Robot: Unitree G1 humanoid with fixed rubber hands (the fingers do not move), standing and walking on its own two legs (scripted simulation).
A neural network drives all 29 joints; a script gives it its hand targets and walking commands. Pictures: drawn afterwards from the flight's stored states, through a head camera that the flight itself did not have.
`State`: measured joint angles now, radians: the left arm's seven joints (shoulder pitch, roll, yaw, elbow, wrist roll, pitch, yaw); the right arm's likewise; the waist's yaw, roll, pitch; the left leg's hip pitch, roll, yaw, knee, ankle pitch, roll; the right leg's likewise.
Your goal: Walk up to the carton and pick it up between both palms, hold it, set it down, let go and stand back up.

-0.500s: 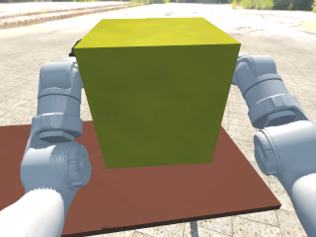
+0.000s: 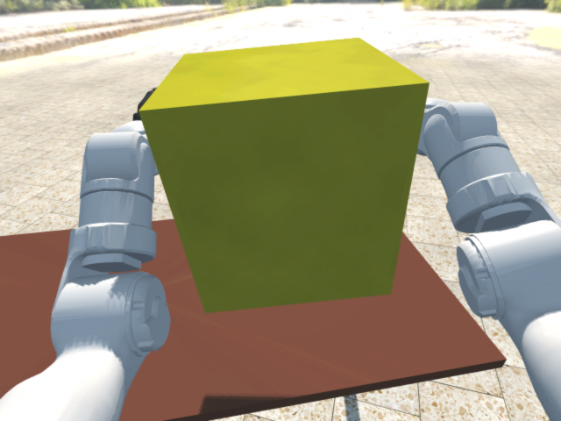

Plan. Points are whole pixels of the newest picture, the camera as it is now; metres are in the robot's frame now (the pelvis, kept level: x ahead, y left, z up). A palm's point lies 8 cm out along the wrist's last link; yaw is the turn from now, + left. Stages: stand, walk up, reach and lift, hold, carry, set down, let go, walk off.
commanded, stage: hold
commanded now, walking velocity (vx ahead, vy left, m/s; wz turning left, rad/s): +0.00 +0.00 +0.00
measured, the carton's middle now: (284, 170) +0.37 -0.01 +0.27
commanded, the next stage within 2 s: none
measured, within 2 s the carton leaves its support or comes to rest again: neither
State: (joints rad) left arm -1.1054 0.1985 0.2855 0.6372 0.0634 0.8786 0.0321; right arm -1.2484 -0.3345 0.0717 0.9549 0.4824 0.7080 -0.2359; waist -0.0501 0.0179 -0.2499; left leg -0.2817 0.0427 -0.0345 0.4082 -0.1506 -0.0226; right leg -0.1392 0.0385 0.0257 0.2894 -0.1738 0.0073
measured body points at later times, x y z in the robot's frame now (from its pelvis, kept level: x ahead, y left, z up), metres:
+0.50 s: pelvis -0.01 -0.01 +0.00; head -0.10 +0.02 +0.44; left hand +0.39 +0.18 +0.33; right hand +0.39 -0.16 +0.34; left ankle +0.04 +0.13 -0.75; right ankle -0.01 -0.13 -0.75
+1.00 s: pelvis +0.00 +0.00 +0.00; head -0.09 +0.01 +0.44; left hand +0.39 +0.17 +0.32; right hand +0.39 -0.17 +0.33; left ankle +0.04 +0.13 -0.75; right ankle -0.01 -0.13 -0.75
